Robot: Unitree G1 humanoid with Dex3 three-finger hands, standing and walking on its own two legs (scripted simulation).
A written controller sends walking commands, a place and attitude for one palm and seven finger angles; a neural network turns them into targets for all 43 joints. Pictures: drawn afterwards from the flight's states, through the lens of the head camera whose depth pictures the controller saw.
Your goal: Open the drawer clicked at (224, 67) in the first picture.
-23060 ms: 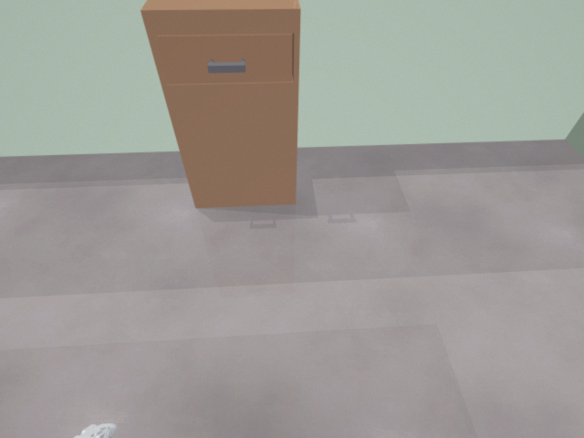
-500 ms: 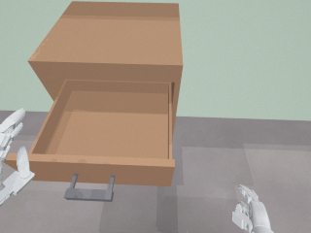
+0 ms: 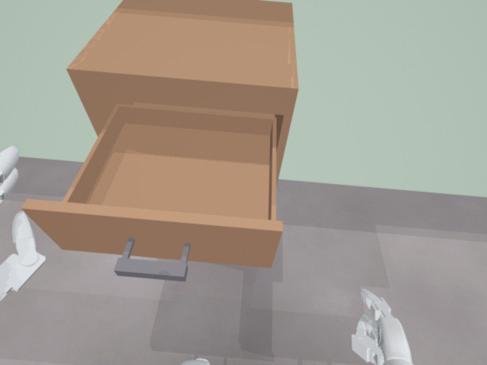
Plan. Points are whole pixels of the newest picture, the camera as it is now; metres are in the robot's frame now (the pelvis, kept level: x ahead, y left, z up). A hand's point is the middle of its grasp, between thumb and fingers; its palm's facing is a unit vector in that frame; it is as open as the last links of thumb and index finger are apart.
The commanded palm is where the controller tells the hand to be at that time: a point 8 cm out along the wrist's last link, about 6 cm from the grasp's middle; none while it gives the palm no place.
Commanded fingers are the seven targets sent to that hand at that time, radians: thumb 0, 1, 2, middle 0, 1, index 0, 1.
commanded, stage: step back with the hand held close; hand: left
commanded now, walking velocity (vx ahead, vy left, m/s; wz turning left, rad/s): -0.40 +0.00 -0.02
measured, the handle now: (155, 257) +0.30 +0.18 -0.04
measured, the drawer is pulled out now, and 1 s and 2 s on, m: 0.30 0.30 0.30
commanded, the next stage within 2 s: stop stepping back and stand still in 0.86 s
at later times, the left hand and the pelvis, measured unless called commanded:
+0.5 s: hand (81, 285) +0.17 +0.18 +0.17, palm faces +0.25 -0.85 -0.46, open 7.4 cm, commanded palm +0.10 +0.25 +0.19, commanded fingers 0.00 0.90 0.90 -0.20 -0.30 -0.20 -0.30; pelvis -0.04 -0.03 +0.01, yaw -1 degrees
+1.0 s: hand out of the picture +0.05 +0.15 +0.18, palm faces +0.32 -0.82 -0.48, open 7.4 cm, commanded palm -0.03 +0.21 +0.19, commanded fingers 0.00 0.90 0.90 -0.20 -0.30 -0.20 -0.30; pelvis -0.16 -0.07 +0.00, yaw +0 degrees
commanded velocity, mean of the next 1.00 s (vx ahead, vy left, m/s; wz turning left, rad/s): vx -0.36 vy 0.01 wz -0.01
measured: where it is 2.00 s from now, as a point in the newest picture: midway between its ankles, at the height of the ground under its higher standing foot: outside the picture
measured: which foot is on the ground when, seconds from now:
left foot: down 0.00-0.44, up 0.46-0.66, down 0.68-0.96, up 0.98-1.00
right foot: down 0.00-0.70, up 0.72-0.90, down 0.92-1.00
